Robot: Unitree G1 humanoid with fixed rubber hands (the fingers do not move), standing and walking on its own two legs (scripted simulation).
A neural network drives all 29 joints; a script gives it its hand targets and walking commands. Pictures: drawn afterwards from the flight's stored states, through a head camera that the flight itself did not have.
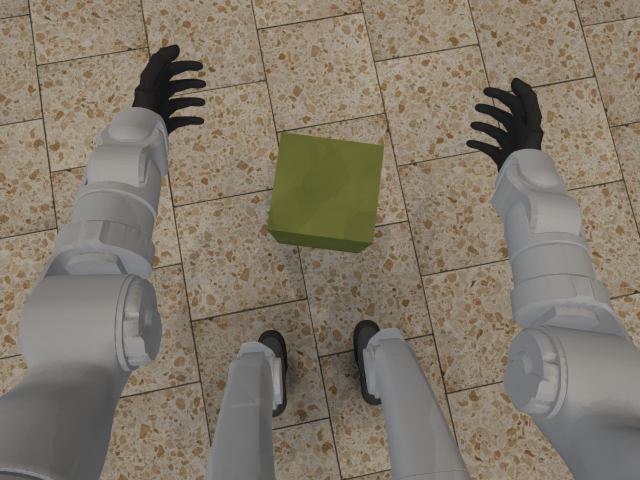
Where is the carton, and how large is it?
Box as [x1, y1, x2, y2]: [267, 132, 383, 252]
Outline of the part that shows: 281,132 267,229 278,242 351,252 358,252 372,243 383,145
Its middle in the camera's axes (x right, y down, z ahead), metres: +0.01 -0.10 +0.89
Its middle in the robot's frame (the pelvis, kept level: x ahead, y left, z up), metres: +0.52 -0.04 -0.53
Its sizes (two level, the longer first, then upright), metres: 0.210 0.200 0.250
